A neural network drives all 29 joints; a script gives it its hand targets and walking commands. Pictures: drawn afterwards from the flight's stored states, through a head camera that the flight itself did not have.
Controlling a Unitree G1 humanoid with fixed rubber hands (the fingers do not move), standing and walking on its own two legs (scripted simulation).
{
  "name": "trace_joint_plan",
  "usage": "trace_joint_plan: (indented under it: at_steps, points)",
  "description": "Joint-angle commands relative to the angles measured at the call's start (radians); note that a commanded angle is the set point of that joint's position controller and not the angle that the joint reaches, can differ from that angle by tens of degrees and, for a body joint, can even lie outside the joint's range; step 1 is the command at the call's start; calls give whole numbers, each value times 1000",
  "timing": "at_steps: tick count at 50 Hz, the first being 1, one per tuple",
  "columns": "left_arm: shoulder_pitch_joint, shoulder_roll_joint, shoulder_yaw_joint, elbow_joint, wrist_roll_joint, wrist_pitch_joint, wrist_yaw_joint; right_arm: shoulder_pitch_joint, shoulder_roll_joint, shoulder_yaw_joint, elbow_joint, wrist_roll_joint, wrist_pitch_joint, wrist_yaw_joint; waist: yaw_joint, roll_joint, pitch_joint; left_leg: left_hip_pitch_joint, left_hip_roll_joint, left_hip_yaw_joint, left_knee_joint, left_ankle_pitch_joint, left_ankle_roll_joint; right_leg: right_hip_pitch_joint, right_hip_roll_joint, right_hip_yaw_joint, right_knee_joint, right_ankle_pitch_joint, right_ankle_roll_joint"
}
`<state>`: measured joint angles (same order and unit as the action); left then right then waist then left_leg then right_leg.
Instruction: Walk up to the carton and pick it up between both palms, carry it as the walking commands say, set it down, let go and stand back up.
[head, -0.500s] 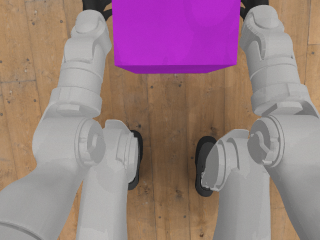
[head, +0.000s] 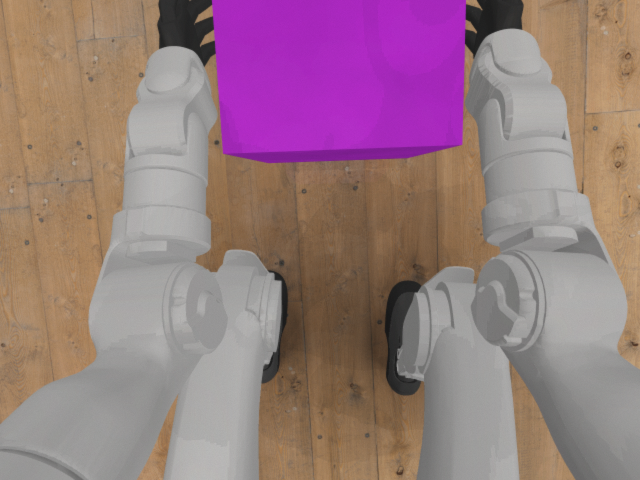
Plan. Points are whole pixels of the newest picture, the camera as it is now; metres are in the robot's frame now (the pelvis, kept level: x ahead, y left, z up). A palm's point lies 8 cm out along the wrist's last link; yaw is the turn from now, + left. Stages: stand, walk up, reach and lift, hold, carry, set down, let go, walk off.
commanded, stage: reach and lift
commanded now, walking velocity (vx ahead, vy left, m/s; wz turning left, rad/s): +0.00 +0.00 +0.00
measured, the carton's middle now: (336, 68) +0.54 +0.03 -0.19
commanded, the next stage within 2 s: none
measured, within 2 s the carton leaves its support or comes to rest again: neither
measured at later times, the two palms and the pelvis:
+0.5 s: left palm (147, 39) +0.50 +0.17 -0.03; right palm (539, 22) +0.53 -0.12 -0.03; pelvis -0.01 +0.00 +0.05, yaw +0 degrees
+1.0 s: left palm (88, 21) +0.48 +0.17 +0.05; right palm out of the picture +0.51 -0.13 +0.05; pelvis +0.00 +0.00 +0.10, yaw +0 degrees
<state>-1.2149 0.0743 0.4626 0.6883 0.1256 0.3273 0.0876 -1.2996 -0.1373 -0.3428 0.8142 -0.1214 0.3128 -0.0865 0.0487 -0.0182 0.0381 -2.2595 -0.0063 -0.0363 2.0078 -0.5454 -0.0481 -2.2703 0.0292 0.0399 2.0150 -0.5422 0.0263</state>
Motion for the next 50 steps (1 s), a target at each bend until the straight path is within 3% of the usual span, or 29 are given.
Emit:
trace_joint_plan:
  at_steps: [1, 22, 37, 50]
  points:
    - [-683, -963, -536, -63, -157, -10, -301, -590, 1045, 451, -70, 138, -11, 269, 40, -50, -1286, 628, -134, 149, -165, 374, 12, 723, 137, -117, -162, 346, -11]
    - [-619, -1031, -465, -28, -87, 50, -317, -509, 1085, 373, -33, 56, 46, 288, 27, -33, -1215, 669, -142, 136, -340, 243, 9, 727, 143, -117, -340, 215, -19]
    - [-535, -1099, -506, -60, -98, 78, -329, -428, 1162, 409, -67, 61, 70, 302, 24, -35, -1283, 765, -147, 130, -421, 305, 7, 840, 146, -113, -423, 276, -12]
    - [-449, -1121, -472, -29, -66, 88, -332, -347, 1181, 375, -37, 33, 79, 305, 22, -35, -1204, 824, -150, 120, -514, 265, 11, 897, 143, -101, -525, 239, -8]
